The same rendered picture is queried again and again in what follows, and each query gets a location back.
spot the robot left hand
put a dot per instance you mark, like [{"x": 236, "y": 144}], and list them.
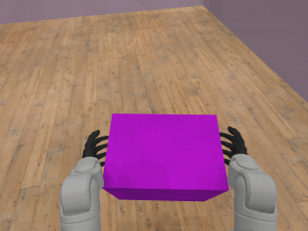
[{"x": 91, "y": 149}]

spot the carton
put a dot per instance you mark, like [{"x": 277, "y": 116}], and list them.
[{"x": 164, "y": 157}]

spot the robot left forearm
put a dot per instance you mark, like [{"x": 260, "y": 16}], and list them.
[{"x": 79, "y": 197}]

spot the robot right forearm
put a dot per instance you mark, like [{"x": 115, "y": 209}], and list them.
[{"x": 255, "y": 195}]

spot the robot right hand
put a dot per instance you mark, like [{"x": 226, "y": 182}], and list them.
[{"x": 237, "y": 146}]

